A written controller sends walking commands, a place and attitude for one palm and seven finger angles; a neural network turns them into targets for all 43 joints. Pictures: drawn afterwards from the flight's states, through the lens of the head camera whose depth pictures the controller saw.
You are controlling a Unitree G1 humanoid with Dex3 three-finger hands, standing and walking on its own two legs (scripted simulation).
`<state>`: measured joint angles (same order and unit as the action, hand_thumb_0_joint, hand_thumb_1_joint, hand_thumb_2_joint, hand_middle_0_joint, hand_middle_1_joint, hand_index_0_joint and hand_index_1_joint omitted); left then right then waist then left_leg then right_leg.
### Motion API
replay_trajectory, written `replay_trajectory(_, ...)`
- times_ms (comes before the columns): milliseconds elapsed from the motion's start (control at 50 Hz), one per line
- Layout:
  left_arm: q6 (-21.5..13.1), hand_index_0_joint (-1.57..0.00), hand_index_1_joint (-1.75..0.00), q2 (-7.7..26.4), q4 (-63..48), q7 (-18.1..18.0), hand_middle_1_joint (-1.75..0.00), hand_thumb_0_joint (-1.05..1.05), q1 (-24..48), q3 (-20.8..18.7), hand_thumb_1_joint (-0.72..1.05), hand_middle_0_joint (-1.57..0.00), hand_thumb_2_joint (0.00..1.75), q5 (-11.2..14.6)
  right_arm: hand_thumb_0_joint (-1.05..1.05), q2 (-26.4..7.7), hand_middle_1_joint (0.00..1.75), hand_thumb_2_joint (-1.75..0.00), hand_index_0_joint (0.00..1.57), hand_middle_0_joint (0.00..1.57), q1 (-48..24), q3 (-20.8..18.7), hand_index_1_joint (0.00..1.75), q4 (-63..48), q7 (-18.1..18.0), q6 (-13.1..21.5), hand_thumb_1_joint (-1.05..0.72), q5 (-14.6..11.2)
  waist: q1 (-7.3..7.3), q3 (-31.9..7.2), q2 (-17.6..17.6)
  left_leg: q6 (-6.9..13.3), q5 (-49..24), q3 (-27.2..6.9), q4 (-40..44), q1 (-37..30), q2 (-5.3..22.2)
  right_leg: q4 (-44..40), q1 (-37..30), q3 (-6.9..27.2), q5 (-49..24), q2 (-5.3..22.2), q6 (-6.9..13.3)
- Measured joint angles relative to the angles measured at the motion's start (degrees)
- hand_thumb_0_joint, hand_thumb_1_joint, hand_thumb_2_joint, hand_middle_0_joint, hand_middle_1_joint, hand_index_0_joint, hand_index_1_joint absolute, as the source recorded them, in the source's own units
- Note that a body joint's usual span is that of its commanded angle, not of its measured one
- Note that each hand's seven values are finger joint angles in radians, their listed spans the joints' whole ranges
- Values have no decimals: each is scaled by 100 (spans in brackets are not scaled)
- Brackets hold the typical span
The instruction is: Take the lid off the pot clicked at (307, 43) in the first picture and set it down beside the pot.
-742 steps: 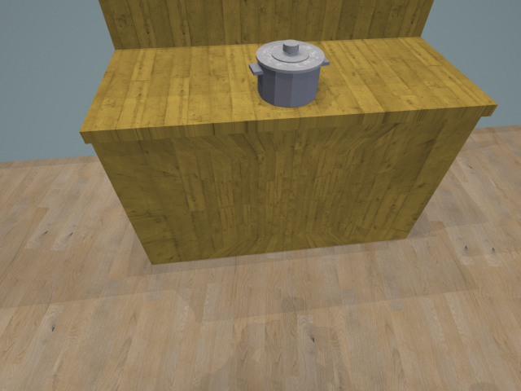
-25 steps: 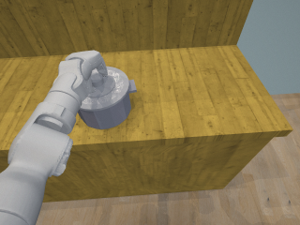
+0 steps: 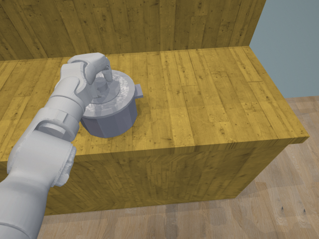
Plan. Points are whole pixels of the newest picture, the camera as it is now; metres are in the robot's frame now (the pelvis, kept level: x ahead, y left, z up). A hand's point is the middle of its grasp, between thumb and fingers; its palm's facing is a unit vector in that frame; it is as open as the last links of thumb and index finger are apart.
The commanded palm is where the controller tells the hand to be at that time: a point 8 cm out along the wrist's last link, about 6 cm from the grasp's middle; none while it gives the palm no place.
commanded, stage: close the fingers and squeeze the knob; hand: left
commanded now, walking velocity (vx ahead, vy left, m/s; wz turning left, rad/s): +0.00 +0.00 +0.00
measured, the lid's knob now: (99, 84) +0.50 +0.14 +0.11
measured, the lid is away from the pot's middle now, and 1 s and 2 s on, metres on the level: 0.00 0.00 0.01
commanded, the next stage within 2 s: lift the lid straight up in 1.28 s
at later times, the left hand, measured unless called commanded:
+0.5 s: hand (96, 85) +0.48 +0.14 +0.13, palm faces -0.36 -0.07 -0.93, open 7.4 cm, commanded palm +0.48 +0.14 +0.19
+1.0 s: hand (95, 84) +0.48 +0.14 +0.14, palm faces -0.38 -0.08 -0.92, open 7.1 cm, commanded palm +0.48 +0.15 +0.19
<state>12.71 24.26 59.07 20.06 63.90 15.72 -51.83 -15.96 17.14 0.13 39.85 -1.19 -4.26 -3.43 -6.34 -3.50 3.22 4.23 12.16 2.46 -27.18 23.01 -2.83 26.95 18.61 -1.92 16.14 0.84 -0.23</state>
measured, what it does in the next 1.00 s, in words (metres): stands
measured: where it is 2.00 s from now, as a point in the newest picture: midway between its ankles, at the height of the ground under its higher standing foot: outside the picture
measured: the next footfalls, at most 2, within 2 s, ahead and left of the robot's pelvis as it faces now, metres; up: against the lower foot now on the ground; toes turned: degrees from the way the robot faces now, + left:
none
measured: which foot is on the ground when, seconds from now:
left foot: down 0.00-1.00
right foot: down 0.00-1.00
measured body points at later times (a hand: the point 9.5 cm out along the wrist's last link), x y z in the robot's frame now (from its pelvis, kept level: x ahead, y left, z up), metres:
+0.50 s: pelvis +0.00 +0.00 +0.00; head +0.04 -0.02 +0.45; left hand +0.49 +0.14 +0.19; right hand +0.08 -0.26 -0.13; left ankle +0.01 +0.07 -0.74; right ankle -0.03 -0.12 -0.74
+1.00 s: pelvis +0.00 +0.00 +0.00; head +0.04 -0.02 +0.45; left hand +0.49 +0.14 +0.19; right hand +0.06 -0.27 -0.13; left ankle +0.01 +0.07 -0.74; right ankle -0.03 -0.12 -0.74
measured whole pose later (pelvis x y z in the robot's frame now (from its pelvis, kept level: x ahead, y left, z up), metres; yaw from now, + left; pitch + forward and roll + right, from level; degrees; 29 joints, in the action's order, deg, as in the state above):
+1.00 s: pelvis +0.00 +0.00 +0.00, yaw +0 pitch +8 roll -1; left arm 12.6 24.3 59.0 21.2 63.9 14.8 -52.0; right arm -16.3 16.9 0.4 39.7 -1.7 -4.9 -3.4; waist -6.3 -3.4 3.2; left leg 3.9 12.2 2.3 -27.1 22.5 -2.4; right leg 26.5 17.9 -1.9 16.0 0.3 0.1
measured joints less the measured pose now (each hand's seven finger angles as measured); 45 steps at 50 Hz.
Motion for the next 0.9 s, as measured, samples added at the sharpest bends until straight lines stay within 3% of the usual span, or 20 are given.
replay_trajectory(360, 75, -66, -101, -140, -165, 25, -99, 0, -57, 42, 18, -63, 89, 21, 1, 24, 30, -90, 20, 20, -110, 17, 30, -32, 55, -81, -90, 8, 95, -23, 27, -2, 34, -36, -4, -25, -22, -1, -39, -31, 46, 17, -1)
replay_trajectory(740, 94, -70, -96, -67, -23, 93, -95, 1, 16, 25, 33, -70, 60, 19, 1, -15, 30, -90, 20, 20, -61, 28, 30, -19, -17, -80, -90, -2, 34, 2, 16, -35, 9, -40, 8, -50, 19, -17, -60, -28, 14, -26, 34)
replay_trajectory(900, 21, -71, -94, -15, 6, 122, -95, 1, 23, -58, 33, -71, 59, -3, 1, -34, 30, -90, 20, 20, -27, 31, 30, 3, -49, -77, -90, -4, 11, 15, 8, -38, 6, -31, 8, -49, 35, -32, -60, -16, -2, -42, 39)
